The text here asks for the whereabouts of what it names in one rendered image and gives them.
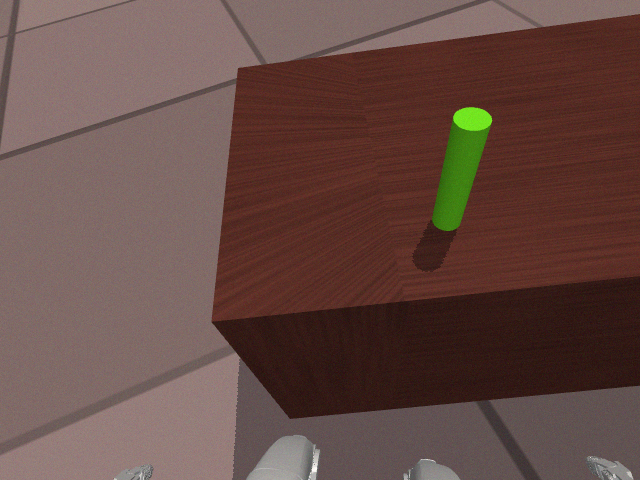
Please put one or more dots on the can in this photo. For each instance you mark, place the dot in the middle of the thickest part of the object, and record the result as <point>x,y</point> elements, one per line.
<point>468,135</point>

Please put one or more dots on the right robot hand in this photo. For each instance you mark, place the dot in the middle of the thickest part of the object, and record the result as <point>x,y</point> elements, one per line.
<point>607,470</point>

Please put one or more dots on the left robot hand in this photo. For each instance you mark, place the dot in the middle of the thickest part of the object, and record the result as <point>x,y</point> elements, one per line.
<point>143,472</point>

